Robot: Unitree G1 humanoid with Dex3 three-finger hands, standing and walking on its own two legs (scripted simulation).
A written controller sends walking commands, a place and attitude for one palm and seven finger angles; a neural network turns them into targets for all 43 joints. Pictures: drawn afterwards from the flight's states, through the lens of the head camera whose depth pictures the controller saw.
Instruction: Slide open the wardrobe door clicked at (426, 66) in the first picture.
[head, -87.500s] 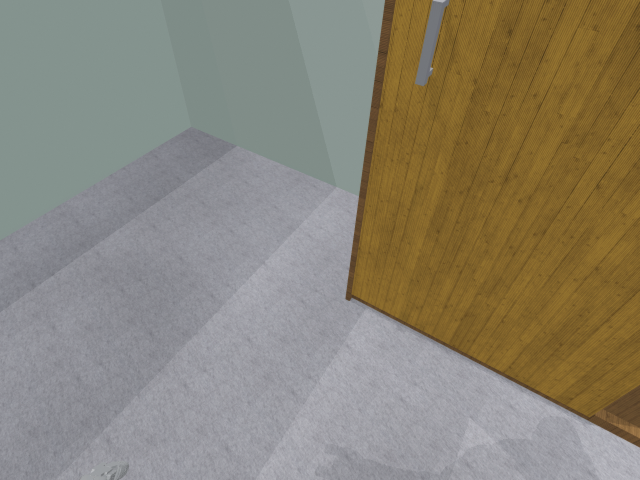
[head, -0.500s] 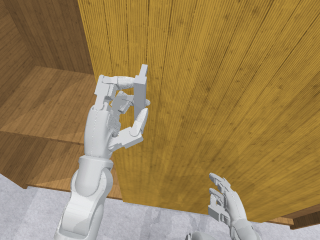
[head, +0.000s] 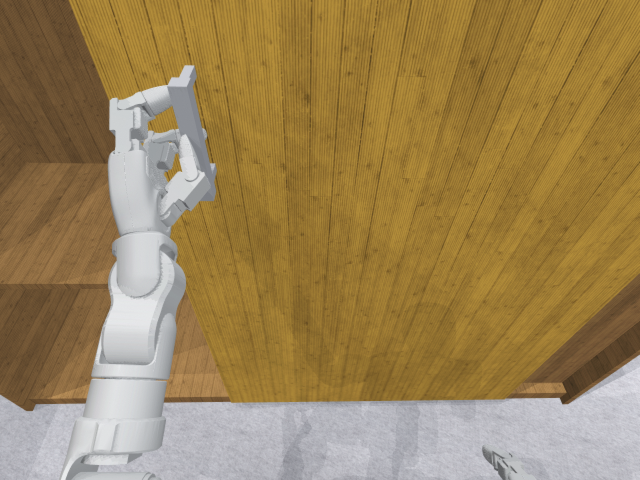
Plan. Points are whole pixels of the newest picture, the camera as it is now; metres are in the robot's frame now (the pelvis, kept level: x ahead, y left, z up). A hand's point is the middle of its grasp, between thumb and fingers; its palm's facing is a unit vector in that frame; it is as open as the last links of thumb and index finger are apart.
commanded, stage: step sideways, sliding the door along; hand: left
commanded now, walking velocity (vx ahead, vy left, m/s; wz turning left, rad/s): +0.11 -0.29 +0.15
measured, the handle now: (198, 137) +0.41 +0.19 +0.22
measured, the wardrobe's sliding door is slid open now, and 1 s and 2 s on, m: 0.59 0.59 0.59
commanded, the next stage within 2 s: stop walking and hold the door there in 0.60 s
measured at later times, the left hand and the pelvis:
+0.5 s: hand (222, 172) +0.36 +0.15 +0.22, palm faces +0.57 -0.82 +0.07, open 6.7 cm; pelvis +0.04 -0.14 +0.01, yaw +8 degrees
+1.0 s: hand (214, 174) +0.36 +0.16 +0.22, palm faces +0.72 -0.67 -0.18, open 6.4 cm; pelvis +0.09 -0.18 +0.01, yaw +7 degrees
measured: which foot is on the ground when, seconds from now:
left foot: down 0.00-0.26, up 0.28-0.40, down 0.42-0.70, up 0.72-0.84, down 0.86-1.00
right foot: up 0.00-0.24, down 0.26-0.40, up 0.42-0.66, down 0.68-0.88, up 0.90-1.00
